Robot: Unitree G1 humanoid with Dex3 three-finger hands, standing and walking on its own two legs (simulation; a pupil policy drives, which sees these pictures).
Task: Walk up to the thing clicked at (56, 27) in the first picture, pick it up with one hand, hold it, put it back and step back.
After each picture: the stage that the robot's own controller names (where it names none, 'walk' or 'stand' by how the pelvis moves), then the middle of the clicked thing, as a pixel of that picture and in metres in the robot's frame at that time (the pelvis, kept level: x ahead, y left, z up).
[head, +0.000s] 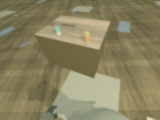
stand; (57, 30) +1.00 +0.55 -0.04
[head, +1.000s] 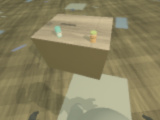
walk; (58, 31) +0.89 +0.46 +0.00
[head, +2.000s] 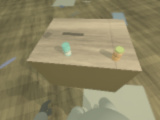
walk; (66, 49) +0.56 +0.24 -0.02
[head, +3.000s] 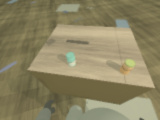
stand; (71, 59) +0.45 +0.21 -0.01
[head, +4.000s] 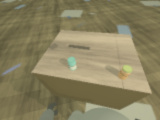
stand; (72, 63) +0.46 +0.22 -0.04
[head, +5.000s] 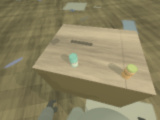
stand; (73, 60) +0.46 +0.19 -0.03
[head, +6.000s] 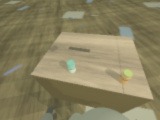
stand; (71, 66) +0.43 +0.22 -0.05
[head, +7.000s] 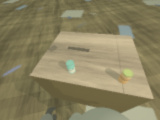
stand; (70, 67) +0.42 +0.22 -0.05
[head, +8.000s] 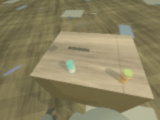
rise first; (70, 66) +0.42 +0.22 -0.05
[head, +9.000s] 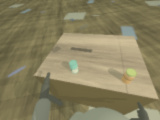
rise first; (73, 66) +0.42 +0.22 -0.04
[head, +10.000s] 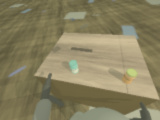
go down; (74, 67) +0.42 +0.22 -0.04
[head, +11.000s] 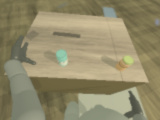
go down; (62, 58) +0.43 +0.21 +0.01
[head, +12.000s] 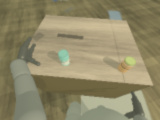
approach; (64, 58) +0.43 +0.21 +0.02
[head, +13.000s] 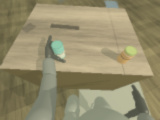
close in; (58, 50) +0.46 +0.21 +0.06
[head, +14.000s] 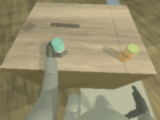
lift; (59, 47) +0.47 +0.21 +0.07
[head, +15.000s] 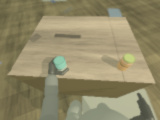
lift; (61, 65) +0.36 +0.21 +0.05
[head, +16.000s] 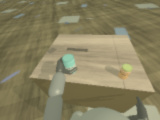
hold; (69, 64) +0.33 +0.17 +0.15
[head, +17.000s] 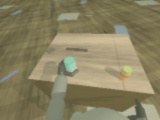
hold; (70, 66) +0.33 +0.17 +0.12
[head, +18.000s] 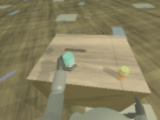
crouch; (69, 62) +0.36 +0.18 +0.13
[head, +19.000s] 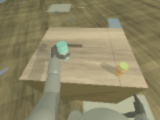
lower; (63, 50) +0.44 +0.21 +0.12
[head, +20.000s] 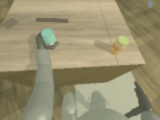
lower; (49, 39) +0.53 +0.21 +0.07
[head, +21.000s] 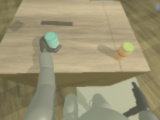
lower; (53, 42) +0.51 +0.22 +0.06
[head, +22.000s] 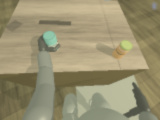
lower; (51, 42) +0.51 +0.22 +0.07
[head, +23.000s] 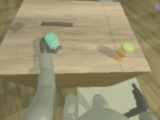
lower; (53, 43) +0.50 +0.22 +0.07
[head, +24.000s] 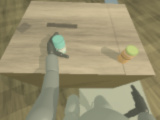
withdraw; (59, 45) +0.49 +0.20 +0.06
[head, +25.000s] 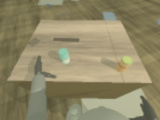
sink last; (64, 56) +0.46 +0.21 +0.02
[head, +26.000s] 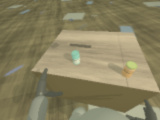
stand; (75, 57) +0.50 +0.21 +0.01
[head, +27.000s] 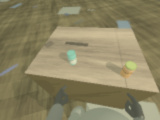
stand; (72, 57) +0.48 +0.21 +0.02
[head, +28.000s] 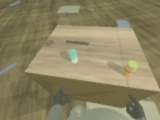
stand; (73, 56) +0.48 +0.20 +0.02
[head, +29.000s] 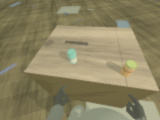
stand; (72, 56) +0.48 +0.21 +0.02
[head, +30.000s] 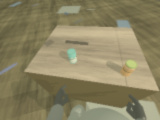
stand; (72, 56) +0.48 +0.21 +0.02
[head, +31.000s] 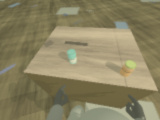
stand; (72, 56) +0.48 +0.21 +0.02
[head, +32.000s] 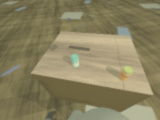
stand; (75, 60) +0.49 +0.20 -0.03
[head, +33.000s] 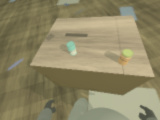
walk; (71, 48) +0.54 +0.24 -0.01
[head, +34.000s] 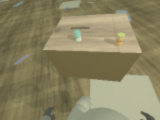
walk; (77, 35) +0.78 +0.25 -0.02
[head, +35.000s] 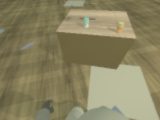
stand; (86, 22) +1.10 +0.17 -0.02
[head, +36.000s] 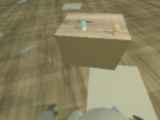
stand; (83, 26) +1.10 +0.21 -0.04
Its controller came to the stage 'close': yes
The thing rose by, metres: 0.19
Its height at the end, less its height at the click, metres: +0.00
